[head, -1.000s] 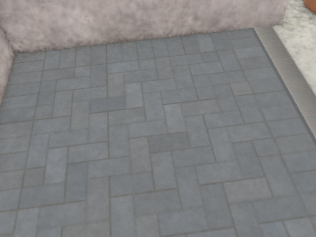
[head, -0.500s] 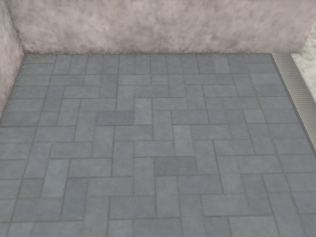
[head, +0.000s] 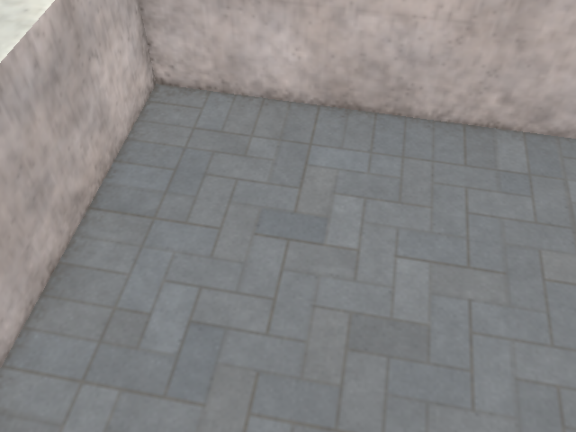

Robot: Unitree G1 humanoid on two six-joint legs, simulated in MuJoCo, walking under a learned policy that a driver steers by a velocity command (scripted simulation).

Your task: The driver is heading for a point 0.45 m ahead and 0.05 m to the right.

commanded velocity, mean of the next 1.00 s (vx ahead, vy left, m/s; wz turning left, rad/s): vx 0.31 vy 0.00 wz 0.08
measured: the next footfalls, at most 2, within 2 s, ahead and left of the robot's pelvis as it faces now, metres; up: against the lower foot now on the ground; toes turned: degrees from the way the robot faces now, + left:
right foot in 0.06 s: +0.07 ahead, -0.12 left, +0.00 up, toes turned +8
left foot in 0.54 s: +0.31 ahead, +0.14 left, +0.00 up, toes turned +8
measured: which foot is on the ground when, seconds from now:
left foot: down 0.00-0.06, up 0.08-0.52, down 0.54-0.98, up 1.00-1.00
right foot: up 0.00-0.04, down 0.06-0.54, up 0.56-0.96, down 0.98-1.00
